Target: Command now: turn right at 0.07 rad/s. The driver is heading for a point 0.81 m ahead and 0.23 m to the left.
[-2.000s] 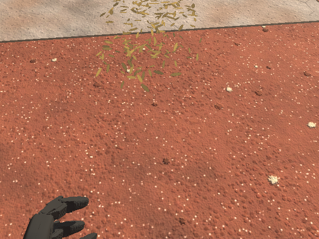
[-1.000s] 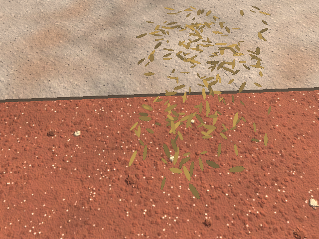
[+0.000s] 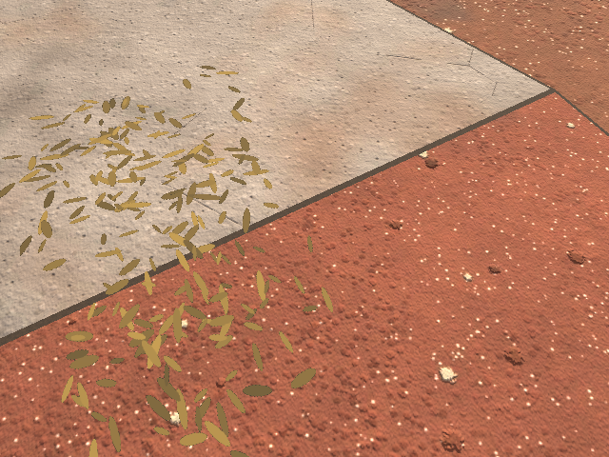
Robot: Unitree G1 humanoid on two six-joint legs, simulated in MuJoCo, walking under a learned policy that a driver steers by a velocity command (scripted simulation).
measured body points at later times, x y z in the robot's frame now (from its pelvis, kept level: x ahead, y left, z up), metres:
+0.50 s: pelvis +0.00 -0.01 +0.00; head +0.01 -0.01 +0.45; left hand +0.09 +0.24 -0.13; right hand +0.08 -0.28 -0.14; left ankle +0.02 +0.13 -0.74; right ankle -0.03 -0.14 -0.74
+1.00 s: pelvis +0.00 -0.01 +0.00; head +0.01 -0.01 +0.45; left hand +0.04 +0.24 -0.15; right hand +0.05 -0.27 -0.15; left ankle +0.02 +0.13 -0.74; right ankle -0.03 -0.14 -0.74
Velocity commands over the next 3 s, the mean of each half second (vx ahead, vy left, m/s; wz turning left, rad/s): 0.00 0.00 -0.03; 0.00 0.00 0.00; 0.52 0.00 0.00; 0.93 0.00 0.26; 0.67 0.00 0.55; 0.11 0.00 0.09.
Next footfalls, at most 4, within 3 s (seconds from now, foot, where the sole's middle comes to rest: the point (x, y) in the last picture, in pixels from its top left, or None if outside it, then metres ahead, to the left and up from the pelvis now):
1.76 right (363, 421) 0.57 -0.10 -0.77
2.26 left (240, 280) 0.96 0.19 -0.77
2.74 right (288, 217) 1.18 0.06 -0.77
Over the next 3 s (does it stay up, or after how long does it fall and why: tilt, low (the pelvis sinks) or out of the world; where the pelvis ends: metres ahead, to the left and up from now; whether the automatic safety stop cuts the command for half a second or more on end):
stays up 1.04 0.12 -0.01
